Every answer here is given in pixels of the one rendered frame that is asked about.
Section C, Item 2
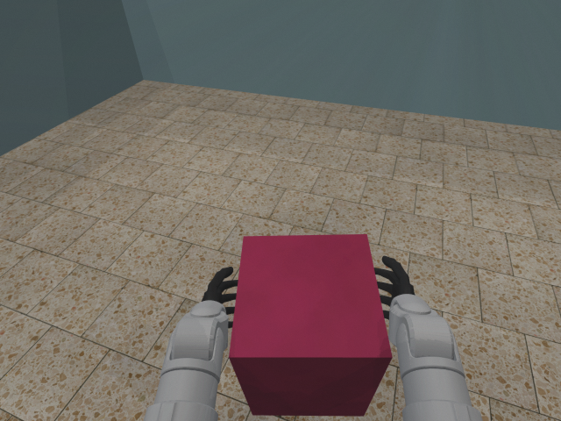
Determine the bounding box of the right robot hand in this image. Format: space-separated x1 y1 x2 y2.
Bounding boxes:
374 256 415 320

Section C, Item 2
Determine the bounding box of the left robot forearm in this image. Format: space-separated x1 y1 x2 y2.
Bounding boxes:
144 300 229 421

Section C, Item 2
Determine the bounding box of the carton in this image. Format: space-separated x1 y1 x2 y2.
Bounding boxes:
229 234 393 417

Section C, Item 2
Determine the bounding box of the left robot hand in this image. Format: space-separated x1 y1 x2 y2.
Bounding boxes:
202 267 238 328

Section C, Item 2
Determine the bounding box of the right robot forearm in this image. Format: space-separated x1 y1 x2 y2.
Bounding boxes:
388 294 483 421

